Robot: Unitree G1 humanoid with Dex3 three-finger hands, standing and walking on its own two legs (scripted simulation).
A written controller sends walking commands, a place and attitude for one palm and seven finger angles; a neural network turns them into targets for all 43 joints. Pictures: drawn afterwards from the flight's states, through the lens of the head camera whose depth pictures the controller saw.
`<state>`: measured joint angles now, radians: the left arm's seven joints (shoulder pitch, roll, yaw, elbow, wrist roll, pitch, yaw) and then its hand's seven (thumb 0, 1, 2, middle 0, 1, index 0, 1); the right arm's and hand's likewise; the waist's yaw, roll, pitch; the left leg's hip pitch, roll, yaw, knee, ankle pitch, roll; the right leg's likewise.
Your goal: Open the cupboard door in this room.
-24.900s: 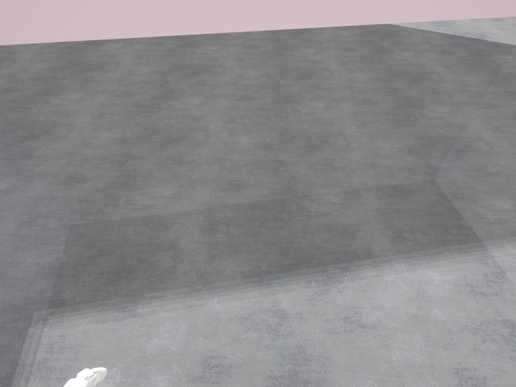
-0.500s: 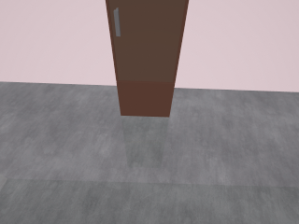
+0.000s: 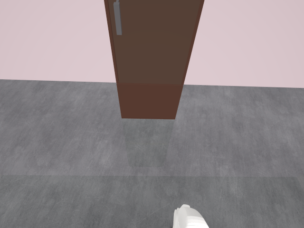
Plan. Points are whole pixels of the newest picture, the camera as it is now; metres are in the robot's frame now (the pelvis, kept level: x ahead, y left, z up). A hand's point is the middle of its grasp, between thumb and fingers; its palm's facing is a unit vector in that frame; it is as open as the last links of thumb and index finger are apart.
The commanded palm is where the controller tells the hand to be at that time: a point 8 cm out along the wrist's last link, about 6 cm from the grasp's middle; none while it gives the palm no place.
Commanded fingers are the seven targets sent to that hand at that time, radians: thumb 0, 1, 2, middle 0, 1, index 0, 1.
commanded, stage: take the last steps up to it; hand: left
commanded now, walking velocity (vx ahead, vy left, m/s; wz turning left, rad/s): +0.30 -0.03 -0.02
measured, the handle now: (118, 17) +0.93 +0.20 +0.07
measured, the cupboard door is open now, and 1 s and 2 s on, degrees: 0 0 0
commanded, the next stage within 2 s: come to a stop and stand still in 0.80 s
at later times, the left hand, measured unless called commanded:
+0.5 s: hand (101, 216) +0.17 +0.16 -0.17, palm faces +0.06 -0.98 -0.20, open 7.3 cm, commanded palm none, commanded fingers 0.00 0.90 0.90 -0.20 -0.30 -0.20 -0.30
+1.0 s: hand (102, 147) +0.40 +0.20 -0.17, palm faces +0.03 -0.98 -0.21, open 7.3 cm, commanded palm none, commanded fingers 0.00 0.90 0.90 -0.20 -0.30 -0.20 -0.30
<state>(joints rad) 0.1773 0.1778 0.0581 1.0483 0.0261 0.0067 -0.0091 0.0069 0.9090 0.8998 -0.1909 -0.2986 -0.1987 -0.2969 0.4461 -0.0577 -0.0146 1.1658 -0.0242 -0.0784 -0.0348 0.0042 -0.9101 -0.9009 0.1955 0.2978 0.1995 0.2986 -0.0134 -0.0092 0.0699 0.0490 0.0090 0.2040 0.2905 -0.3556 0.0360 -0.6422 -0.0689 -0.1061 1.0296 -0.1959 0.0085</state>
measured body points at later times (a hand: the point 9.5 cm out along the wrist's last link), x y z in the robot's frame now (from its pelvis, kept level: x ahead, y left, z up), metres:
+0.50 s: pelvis +0.19 -0.02 +0.00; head +0.21 -0.03 +0.45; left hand +0.17 +0.21 -0.15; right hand +0.26 -0.26 -0.15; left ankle +0.25 +0.15 -0.69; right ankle +0.17 -0.09 -0.74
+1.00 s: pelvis +0.34 +0.02 +0.00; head +0.36 +0.02 +0.45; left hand +0.40 +0.26 -0.15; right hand +0.35 -0.22 -0.16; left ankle +0.31 +0.13 -0.74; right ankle +0.40 -0.12 -0.71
